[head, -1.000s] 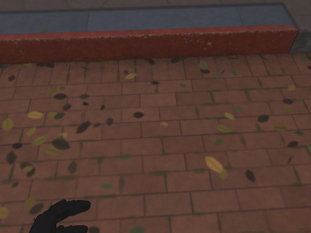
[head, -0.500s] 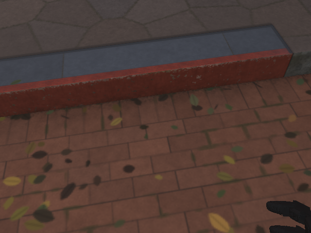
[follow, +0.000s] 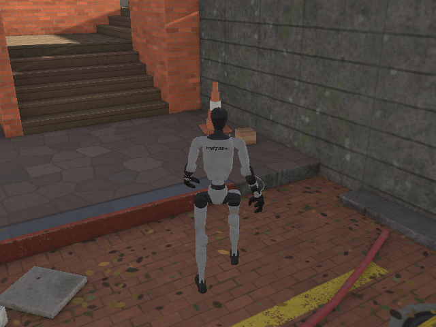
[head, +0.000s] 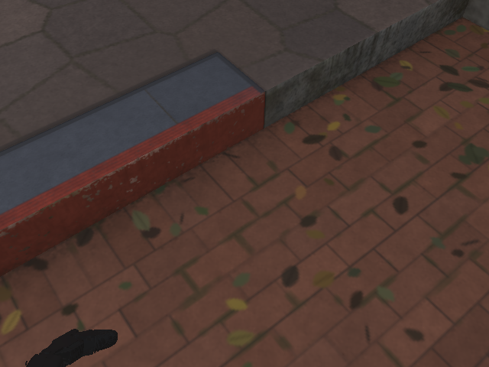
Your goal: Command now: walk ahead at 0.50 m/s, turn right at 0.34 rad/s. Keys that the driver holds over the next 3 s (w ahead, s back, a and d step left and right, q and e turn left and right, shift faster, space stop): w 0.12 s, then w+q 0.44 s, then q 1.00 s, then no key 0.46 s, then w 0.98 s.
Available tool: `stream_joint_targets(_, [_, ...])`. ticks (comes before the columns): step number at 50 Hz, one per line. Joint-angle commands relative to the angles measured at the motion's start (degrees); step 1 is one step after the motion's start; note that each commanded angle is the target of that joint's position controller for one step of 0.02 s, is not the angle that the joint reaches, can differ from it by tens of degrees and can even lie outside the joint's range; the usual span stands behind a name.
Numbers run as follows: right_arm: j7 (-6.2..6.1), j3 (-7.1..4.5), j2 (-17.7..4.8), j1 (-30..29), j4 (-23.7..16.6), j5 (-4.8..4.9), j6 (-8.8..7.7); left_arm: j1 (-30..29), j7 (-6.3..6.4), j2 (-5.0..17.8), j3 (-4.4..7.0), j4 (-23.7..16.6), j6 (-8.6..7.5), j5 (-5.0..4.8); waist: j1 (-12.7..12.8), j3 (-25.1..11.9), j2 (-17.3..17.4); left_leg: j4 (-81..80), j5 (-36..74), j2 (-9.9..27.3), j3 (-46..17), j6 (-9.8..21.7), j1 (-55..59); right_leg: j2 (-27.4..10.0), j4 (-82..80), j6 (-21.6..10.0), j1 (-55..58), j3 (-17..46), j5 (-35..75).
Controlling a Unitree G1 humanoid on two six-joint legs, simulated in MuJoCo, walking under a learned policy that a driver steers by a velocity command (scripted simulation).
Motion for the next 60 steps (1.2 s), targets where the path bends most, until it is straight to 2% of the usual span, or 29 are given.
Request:
stream_joint_targets(1, [-0.33,-2.59,-12.3,-1.7,-2.1,0.92,0.32,2.1,-0.18,6.4,2.47,-4.3,-0.93,0.62,7.0,-2.2,7.1,7.9,52.7,14.9,-4.3,9.1,-0.4,4.8,-4.9,-3.5,10.6,-4.1,-4.7])
stream_joint_targets(2, [-0.58,-2.08,-11.4,-1.6,-2.0,0.82,0.55,10.9,0.26,8.9,4.03,-1.6,-0.79,0.62,11.6,-7.2,6.1,18.4,55.9,12.9,-2.0,7.6,-4.4,7.1,-8.3,-5.3,24.2,-5.1,-0.5])
stream_joint_targets(3, [-0.77,-0.8,-8.7,-1.3,-3.2,-0.7,0.18,20.4,1.25,13.0,5.53,0.4,-0.23,0.66,15.4,-13.7,1.6,34.6,39.4,10.7,-1.3,5.3,-18.2,0.0,-5.7,-7.9,42.6,4.9,3.4])
stream_joint_targets(4, [0.25,1.87,-1.2,5.3,-5.4,-2.07,-1.08,20.2,1.57,19.0,5.99,0.6,-0.49,0.46,9.1,-21.4,-13.8,55.5,-10.4,0.3,-4.9,1.9,-41.0,-16.1,-10.9,-18.4,59.6,35.9,-4.8])
stream_joint_targets(5, [0.78,0.57,-6.9,0.7,-4.1,-0.03,-2.39,22.1,1.3,13.3,4.55,0.0,-0.99,0.64,13.5,-25.7,-6.5,62.2,-13.3,0.5,-15.5,2.4,-45.4,-17.9,-16.9,-18.7,59.0,42.8,-8.6])
stream_joint_targets(6, [0.97,-0.12,-8.8,-5.4,-6.6,1.81,-2.86,19.2,1.05,11.5,3.68,0.7,-1.59,1.06,13.3,-16.0,-5.2,63.0,-8.7,2.6,-14.9,3.0,-49.6,-15.6,-17.8,-16.0,52.1,33.0,-3.7])
stream_joint_targets(8, [0.4,0.12,-7.4,-7.0,-6.1,0.41,-2.58,12.2,1.02,7.9,2.53,0.9,-2.15,1.01,9.0,-7.8,-1.1,55.6,-0.5,6.8,-14.5,2.8,-45.7,-11.4,-19.8,-12.8,36.9,19.8,6.0])
stream_joint_targets(12, [0.23,0.23,-4.2,-2.6,-4.2,0.34,0.54,9.0,1.17,6.7,2.3,2.6,-4.3,1.67,4.7,-4.2,-1.7,50.8,6.4,7.9,-15.8,1.0,-39.3,-9.8,-27.5,-12.3,25.8,10.1,8.8])
stream_joint_targets(17, [0.33,0.11,-3.2,-8.7,-6.0,0.0,0.84,10.1,2.23,7.3,2.54,5.6,-4.99,2.36,6.3,-0.1,-1.0,37.0,21.7,5.8,-17.9,0.2,-44.0,-7.8,-30.1,-9.1,27.2,-0.1,9.1])
stream_joint_targets(24, [2.77,1.16,-1.3,-19.2,-11.1,-0.25,0.37,14.4,3.04,9.6,3.39,9.8,-3.56,1.15,10.7,3.5,0.2,21.9,23.7,4.1,-12.4,3.0,-46.0,-10.8,-28.0,-6.9,37.8,-6.2,13.1])
stream_joint_targets(28, [3.66,-0.04,-3.9,-16.4,-13.2,-0.27,0.84,12.8,4.04,12.2,4.19,9.9,-1.7,0.6,7.3,-1.1,-3.2,20.7,11.4,-0.9,-6.5,6.9,-38.5,-11.7,-15.9,-4.3,43.1,-9.0,42.0])
stream_joint_targets(29, [3.47,-1.23,-5.9,-10.1,-12.0,-0.39,1.02,11.8,4.48,12.6,4.2,9.6,-1.05,0.66,3.7,-4.4,-3.5,19.6,10.7,-3.6,-5.1,8.2,-30.6,-10.3,-6.4,-2.9,41.9,-10.1,50.2])
stream_joint_targets(30, [2.73,-2.95,-9.2,-1.2,-10.1,-0.55,1.02,11.1,4.89,11.8,3.75,9.0,-0.89,0.46,-1.1,-9.0,-1.5,15.0,17.8,-5.1,-6.5,10.3,-16.9,-7.4,7.1,-0.3,35.3,-11.5,46.6])
stream_joint_targets(31, [1.16,-2.42,-10.1,8.0,-6.7,-6.85,1.13,15.4,3.82,7.4,1.9,8.9,-2.05,3.92,-1.0,-15.3,3.8,16.0,31.9,4.2,-18.7,13.1,-1.0,-2.7,26.8,1.6,22.8,-13.2,13.5])
stream_joint_targets(32, [1.14,-4.45,-17.8,6.0,-8.3,-5.1,1.59,20.2,2.87,3.0,1.01,6.2,-2.25,2.16,3.3,-25.7,20.6,13.0,57.9,21.2,-49.8,26.3,16.7,9.7,49.2,4.9,1.7,-6.0,-31.6])
stream_joint_targets(33, [0.76,-4.66,-15.2,5.9,-9.4,-2.5,2.06,15.5,3.11,6.8,1.18,7.5,-2.08,3.08,0.3,-26.8,5.5,13.1,65.2,18.6,-44.2,25.1,16.6,5.4,50.1,3.8,-1.9,3.4,-26.2])
stream_joint_targets(34, [0.3,-3.82,-12.3,2.2,-9.4,-1.82,2.2,11.4,3.08,5.9,0.65,6.5,-2.35,2.16,1.1,-18.6,4.3,12.7,63.5,17.4,-36.0,23.5,9.2,2.7,47.2,3.6,-3.5,3.7,-21.4])
stream_joint_targets(35, [0.28,-2.46,-7.9,-0.6,-9.1,-1.49,2.57,10.2,3.2,6.0,0.38,6.9,-2.4,2.62,3.3,-10.6,1.0,10.1,58.2,13.8,-31.9,20.0,-0.1,0.5,40.5,3.5,-2.3,3.1,-18.7])
stream_joint_targets(37, [0.01,-1.41,-5.6,-4.0,-9.3,-0.77,3.09,11.0,3.0,7.0,0.49,7.0,-0.3,4.23,6.4,-6.5,3.2,6.3,53.7,9.7,-27.9,17.4,-10.4,-0.4,33.8,4.5,3.8,2.8,-17.6])
stream_joint_targets(41, [0.59,-2.31,-9.2,-4.3,-8.7,-1.91,2.57,13.1,3.14,5.9,-0.09,7.6,1.61,3.48,8.1,-7.8,4.4,5.4,55.5,7.3,-25.2,17.1,-16.4,1.3,24.8,5.7,8.3,1.0,-15.7])
stream_joint_targets(47, [0.21,-2.62,-9.2,-3.2,-8.2,-2.11,4.57,6.3,3.53,6.3,-0.36,6.1,2.25,2.69,5.1,-6.4,7.7,4.9,33.8,5.5,-29.7,14.6,-16.9,2.3,13.4,5.6,8.7,2.1,-10.2])
stream_joint_targets(50, [0.2,-2.93,-9.5,-3.0,-8.1,-2.61,5.49,5.0,3.88,6.7,-0.39,5.6,1.99,2.25,4.2,-4.6,8.6,7.6,31.9,5.5,-33.4,14.1,-15.8,4.1,7.9,5.1,10.2,2.6,-13.3])
stream_joint_targets(52, [0.05,-3.08,-9.6,-3.9,-8.1,-2.65,5.92,6.0,4.34,7.0,-0.36,5.6,1.52,1.81,4.7,-3.9,9.3,9.9,34.0,5.5,-36.6,13.1,-15.1,5.3,2.1,4.3,13.4,3.2,-15.4])
stream_joint_targets(54, [-0.3,-2.91,-9.4,-7.3,-8.7,-1.77,6.06,10.6,5.02,7.2,-0.23,6.7,0.59,2.03,8.1,-2.8,8.8,13.4,29.7,3.2,-38.3,9.4,-17.5,5.2,-12.4,3.1,21.4,3.6,-8.9])
stream_joint_targets(55, [-0.51,-2.24,-7.1,-7.1,-9.4,-1.18,5.88,12.2,5.68,9.8,0.32,7.0,-0.07,2.82,7.9,-3.2,3.7,18.4,21.1,0.2,-35.6,6.3,-21.1,-1.6,-19.3,1.6,26.5,9.5,-6.6])
stream_joint_targets(56, [-0.65,-0.98,-2.1,-2.6,-10.1,-0.95,5.71,8.4,6.04,15.1,1.1,5.4,0.07,3.08,4.1,-4.1,-10.1,29.4,-2.9,-8.3,-24.2,2.9,-28.5,-16.3,-22.8,-3.0,31.5,24.2,6.1])
stream_joint_targets(57, [-2.18,-2.24,-6.5,-5.7,-11.7,1.07,4.89,6.1,5.45,14.8,2.07,4.7,-0.3,2.96,4.8,-5.8,-15.2,39.9,-17.5,-9.0,-20.6,0.9,-35.7,-20.6,-21.1,-10.1,30.2,31.9,15.7])
stream_joint_targets(58, [-2.61,-3.28,-10.5,-3.7,-10.7,0.37,4.95,5.4,5.14,11.5,1.12,3.8,-0.58,2.39,4.9,-6.2,-8.9,47.1,-15.0,-6.0,-22.3,-0.8,-35.8,-19.4,-19.7,-10.8,30.6,27.9,16.7])
stream_joint_targets(60, [-3.31,-3.95,-9.9,-3.2,-8.9,-0.06,6.43,2.9,4.87,8.7,0.72,3.4,-0.71,1.79,4.2,-4.8,-4.2,51.5,-8.4,-3.8,-20.5,-3.3,-37.2,-12.4,-17.8,-6.5,31.0,15.6,12.8])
